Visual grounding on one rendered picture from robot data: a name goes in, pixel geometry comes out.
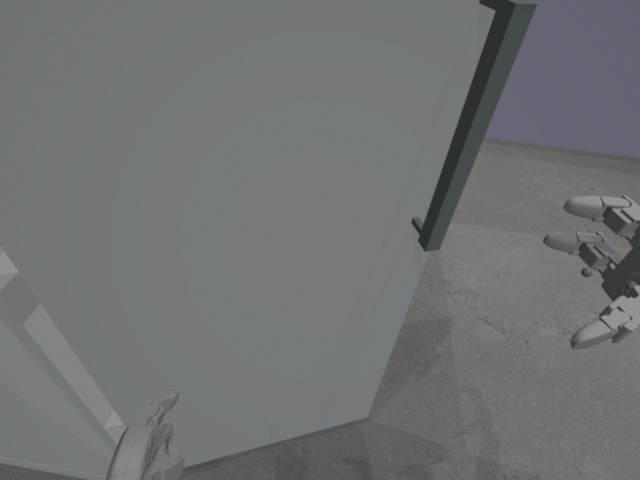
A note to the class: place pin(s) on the handle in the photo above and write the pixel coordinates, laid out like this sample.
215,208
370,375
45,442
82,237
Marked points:
506,34

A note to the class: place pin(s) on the fridge door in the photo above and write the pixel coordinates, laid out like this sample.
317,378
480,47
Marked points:
216,196

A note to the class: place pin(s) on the right robot hand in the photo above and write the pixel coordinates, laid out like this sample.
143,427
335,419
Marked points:
622,216

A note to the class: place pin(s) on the left robot hand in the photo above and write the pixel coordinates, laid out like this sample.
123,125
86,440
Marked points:
140,442

